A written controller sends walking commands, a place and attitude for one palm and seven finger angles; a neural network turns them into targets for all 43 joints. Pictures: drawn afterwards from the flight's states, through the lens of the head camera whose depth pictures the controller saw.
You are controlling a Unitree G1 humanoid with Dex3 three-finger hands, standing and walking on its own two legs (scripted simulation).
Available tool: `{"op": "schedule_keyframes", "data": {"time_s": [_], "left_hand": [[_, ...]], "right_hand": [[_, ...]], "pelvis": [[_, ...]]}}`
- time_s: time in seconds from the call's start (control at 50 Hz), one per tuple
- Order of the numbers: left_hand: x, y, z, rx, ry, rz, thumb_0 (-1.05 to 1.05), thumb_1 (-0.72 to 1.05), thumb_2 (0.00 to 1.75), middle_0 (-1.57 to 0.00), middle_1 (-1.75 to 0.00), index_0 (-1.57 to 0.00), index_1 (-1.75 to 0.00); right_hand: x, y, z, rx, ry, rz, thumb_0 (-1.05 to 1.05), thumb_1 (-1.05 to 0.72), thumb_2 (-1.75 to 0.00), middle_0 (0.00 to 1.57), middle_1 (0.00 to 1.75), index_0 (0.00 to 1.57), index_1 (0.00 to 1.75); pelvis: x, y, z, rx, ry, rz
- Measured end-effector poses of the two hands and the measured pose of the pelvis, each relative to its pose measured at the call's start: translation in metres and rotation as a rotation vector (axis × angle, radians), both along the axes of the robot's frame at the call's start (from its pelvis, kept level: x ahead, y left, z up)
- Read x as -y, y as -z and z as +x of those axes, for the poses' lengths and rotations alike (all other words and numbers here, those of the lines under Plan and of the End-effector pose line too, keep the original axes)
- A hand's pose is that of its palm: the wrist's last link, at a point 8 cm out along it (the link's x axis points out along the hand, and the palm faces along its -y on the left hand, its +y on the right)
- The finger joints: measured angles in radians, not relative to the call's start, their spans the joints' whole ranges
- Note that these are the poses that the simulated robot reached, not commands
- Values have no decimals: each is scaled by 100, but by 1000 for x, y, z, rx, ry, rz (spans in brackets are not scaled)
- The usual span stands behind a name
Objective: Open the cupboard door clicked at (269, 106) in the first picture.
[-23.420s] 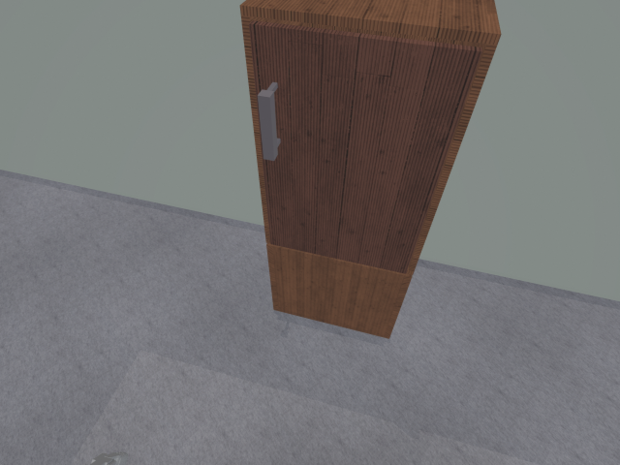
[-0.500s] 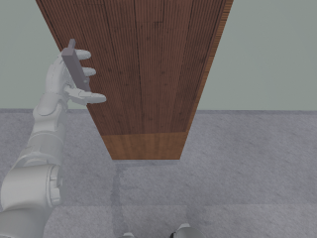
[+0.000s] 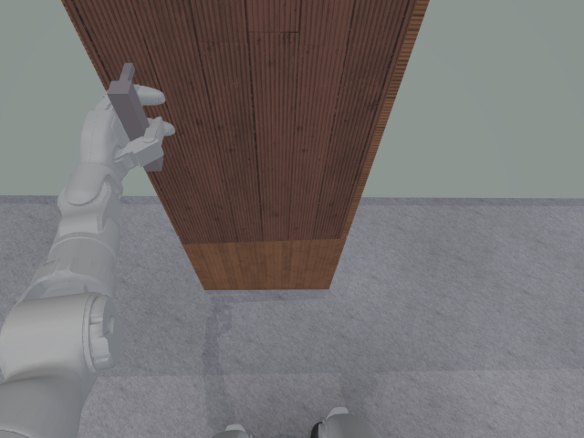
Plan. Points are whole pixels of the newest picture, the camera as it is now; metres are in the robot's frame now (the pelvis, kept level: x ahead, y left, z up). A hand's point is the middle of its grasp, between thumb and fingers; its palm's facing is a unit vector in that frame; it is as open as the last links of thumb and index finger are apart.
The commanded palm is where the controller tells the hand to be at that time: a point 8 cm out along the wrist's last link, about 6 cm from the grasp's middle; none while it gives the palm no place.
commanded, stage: pull the door open along its arc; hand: left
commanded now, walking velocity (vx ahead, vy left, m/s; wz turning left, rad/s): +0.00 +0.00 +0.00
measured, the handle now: (141, 120) +0.53 +0.19 +0.11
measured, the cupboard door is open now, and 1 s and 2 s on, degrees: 2 34 41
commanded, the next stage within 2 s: open thumb and fingers to let go in 1.20 s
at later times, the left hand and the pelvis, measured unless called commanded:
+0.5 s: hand (156, 172) +0.43 +0.16 +0.11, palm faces -0.06 -1.00 -0.01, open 6.0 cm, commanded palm +0.38 +0.21 +0.11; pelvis +0.02 +0.00 +0.01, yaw -2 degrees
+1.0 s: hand (214, 259) +0.31 +0.08 +0.11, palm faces +0.40 -0.92 -0.01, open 5.9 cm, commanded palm +0.24 +0.10 +0.11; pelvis +0.01 -0.02 +0.02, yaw +2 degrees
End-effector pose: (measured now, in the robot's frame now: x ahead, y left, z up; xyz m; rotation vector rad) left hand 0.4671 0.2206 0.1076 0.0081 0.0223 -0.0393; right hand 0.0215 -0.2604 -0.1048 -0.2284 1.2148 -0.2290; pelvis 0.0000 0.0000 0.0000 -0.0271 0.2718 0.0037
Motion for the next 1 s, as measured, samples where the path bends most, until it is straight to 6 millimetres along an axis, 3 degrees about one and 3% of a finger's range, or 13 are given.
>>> {"op": "schedule_keyframes", "data": {"time_s": [0.24, 0.38, 0.48, 0.6, 0.8, 0.9, 1.0], "left_hand": [[-1, 0, 1, 3, 6, 8, 1, 72, 82, -40, -135, -40, -135], [2, 1, -16, 16, 10, 0, 2, 72, 79, -39, -135, -38, -135], [7, 1, -44, 34, 22, -1, 1, 70, 75, -38, -135, -36, -135], [19, 2, -89, 45, 34, -20, 1, 68, 72, -37, -135, -34, -135], [63, 2, -156, 39, -294, -94, 2, 66, 76, -33, -135, -39, -135], [85, -2, -179, 3, -411, -26, 0, 68, 79, -32, -135, -39, -135], [103, -4, -200, -17, -448, -4, 0, 68, 77, -34, -135, -37, -135]], "right_hand": [[0, -1, 1, 5, 17, 6, 1, -90, -90, 20, 30, 20, 30], [-2, -6, 15, 58, 39, 26, 1, -90, -90, 20, 30, 20, 30], [-5, -11, 39, 134, 33, 48, 1, -90, -90, 20, 30, 20, 30], [-10, -22, 83, 265, -12, 70, 1, -90, -90, 20, 30, 20, 30], [-34, -39, 157, 430, -186, 115, 1, -91, -90, 20, 30, 20, 30], [-47, -41, 174, 453, -234, 144, 1, -90, -90, 20, 30, 20, 30], [-50, -41, 176, 443, -240, 156, 1, -90, -90, 20, 30, 20, 30]], "pelvis": [[0, -1, 5, -6, 14, 1], [-1, -6, 13, 16, 34, 3], [-1, -11, 19, 45, 41, 4], [0, -15, 21, 89, 38, 7], [5, -17, 13, 148, -2, 16], [10, -18, 11, 170, -17, 21], [17, -19, 12, 197, -26, 26]]}}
